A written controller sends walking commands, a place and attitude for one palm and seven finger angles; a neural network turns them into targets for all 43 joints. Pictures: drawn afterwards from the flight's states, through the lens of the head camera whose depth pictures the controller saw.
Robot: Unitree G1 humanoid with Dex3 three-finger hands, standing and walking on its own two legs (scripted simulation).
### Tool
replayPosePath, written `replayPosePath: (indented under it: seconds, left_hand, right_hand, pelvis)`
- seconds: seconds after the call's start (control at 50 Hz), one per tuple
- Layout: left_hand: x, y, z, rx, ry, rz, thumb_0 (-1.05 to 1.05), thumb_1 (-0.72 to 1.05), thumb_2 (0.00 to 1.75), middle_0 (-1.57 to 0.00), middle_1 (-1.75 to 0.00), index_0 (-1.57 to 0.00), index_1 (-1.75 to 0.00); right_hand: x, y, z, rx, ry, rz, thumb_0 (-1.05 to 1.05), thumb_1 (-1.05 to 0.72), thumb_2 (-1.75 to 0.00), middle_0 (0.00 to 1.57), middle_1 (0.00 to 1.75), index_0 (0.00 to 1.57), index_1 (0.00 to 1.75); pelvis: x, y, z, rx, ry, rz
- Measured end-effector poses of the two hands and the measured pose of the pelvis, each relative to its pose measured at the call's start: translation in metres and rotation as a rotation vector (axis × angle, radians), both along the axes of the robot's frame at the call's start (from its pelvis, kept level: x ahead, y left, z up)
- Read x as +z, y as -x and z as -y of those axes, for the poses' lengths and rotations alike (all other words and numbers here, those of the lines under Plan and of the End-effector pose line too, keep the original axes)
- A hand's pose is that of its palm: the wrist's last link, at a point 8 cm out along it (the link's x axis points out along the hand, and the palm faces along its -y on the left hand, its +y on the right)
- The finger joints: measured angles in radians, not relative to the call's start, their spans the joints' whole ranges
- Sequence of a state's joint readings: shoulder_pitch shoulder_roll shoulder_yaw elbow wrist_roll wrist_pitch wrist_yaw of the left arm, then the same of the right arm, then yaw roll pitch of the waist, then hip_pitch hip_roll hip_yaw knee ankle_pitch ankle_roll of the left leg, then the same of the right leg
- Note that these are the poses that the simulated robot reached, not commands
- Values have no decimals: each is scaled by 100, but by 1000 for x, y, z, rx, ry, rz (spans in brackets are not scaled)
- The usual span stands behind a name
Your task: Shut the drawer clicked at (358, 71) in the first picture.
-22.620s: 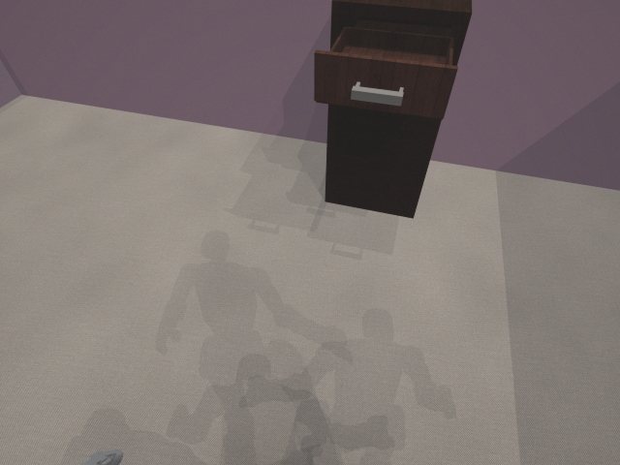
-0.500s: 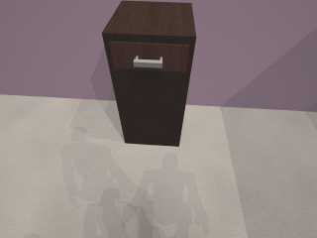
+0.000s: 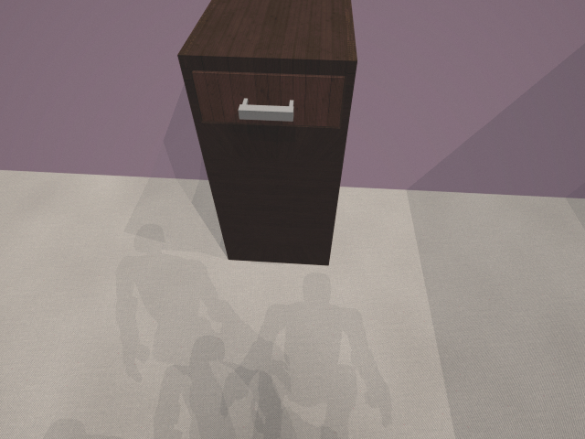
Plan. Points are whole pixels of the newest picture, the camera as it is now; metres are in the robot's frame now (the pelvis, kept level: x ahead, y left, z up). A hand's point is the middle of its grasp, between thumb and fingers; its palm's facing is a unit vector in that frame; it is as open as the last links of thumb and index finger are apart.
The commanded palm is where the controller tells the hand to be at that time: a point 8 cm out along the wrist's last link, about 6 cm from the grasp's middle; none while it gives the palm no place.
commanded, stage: look to check the result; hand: left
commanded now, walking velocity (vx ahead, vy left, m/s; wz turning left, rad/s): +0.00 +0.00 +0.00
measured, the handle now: (267, 107) +0.85 +0.11 -0.02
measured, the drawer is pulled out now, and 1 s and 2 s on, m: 0.00 0.00 0.00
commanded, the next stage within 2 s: stand and wait in 0.20 s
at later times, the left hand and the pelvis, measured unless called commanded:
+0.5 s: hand out of the picture +0.05 +0.19 -0.17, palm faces +0.01 -0.97 -0.25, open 7.4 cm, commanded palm none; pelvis +0.01 -0.01 +0.00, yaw +0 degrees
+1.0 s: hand out of the picture +0.04 +0.19 -0.17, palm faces +0.01 -0.97 -0.25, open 7.4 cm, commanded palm none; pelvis +0.02 -0.01 +0.00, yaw +0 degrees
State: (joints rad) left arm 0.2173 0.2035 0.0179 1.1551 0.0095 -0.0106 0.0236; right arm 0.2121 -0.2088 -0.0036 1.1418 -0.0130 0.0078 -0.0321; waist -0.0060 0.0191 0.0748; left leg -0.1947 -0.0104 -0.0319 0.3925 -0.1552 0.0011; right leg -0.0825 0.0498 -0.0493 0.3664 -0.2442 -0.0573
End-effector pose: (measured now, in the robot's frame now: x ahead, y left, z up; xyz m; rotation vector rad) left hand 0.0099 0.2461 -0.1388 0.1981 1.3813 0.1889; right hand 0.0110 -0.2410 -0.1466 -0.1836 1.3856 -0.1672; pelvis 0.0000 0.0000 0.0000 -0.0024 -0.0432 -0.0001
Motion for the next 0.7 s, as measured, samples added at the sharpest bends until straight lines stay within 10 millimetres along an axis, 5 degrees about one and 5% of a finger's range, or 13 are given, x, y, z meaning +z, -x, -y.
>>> replayPosePath:
  seconds: [0.34,0.7]
  left_hand:
    - [2,-23,8,-12,0,39,0,91,90,-20,-30,-20,-30]
    - [4,-33,8,-16,-14,45,0,91,90,-20,-30,-20,-30]
  right_hand:
    - [2,-25,12,10,10,42,1,-91,-89,20,30,20,30]
    - [2,-23,19,2,15,22,1,-91,-89,20,30,20,30]
  pelvis:
    - [1,-9,8,-3,-5,-2]
    - [1,-15,12,-6,-7,-3]
